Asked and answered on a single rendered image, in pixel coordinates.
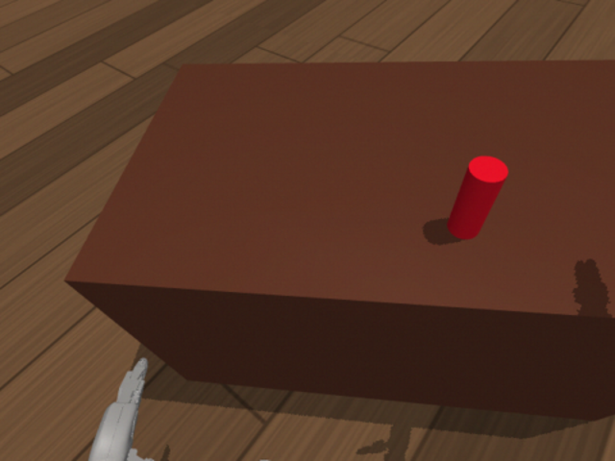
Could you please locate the left robot hand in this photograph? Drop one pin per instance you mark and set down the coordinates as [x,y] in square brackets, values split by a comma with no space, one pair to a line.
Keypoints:
[114,437]

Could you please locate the can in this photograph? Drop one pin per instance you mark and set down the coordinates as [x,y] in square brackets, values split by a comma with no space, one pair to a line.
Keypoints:
[481,185]

